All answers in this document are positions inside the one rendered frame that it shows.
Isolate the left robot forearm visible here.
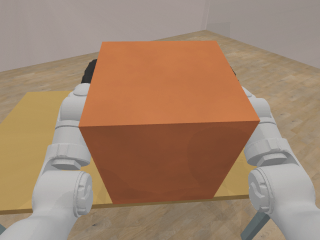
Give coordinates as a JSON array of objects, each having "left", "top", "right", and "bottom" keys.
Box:
[{"left": 31, "top": 83, "right": 91, "bottom": 211}]

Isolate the robot left upper arm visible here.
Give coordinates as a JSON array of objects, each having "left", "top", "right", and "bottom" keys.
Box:
[{"left": 0, "top": 170, "right": 94, "bottom": 240}]

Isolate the right robot forearm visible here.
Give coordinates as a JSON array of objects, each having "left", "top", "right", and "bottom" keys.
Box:
[{"left": 241, "top": 86, "right": 316, "bottom": 203}]

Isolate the robot right upper arm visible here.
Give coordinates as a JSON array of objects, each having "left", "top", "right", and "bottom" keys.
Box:
[{"left": 248, "top": 163, "right": 320, "bottom": 240}]

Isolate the carton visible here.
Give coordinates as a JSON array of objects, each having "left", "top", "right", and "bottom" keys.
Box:
[{"left": 78, "top": 40, "right": 261, "bottom": 205}]

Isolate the left robot hand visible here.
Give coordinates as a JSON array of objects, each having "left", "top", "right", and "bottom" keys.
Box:
[{"left": 81, "top": 59, "right": 97, "bottom": 84}]

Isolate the table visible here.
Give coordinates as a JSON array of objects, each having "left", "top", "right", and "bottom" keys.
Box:
[{"left": 0, "top": 90, "right": 270, "bottom": 240}]

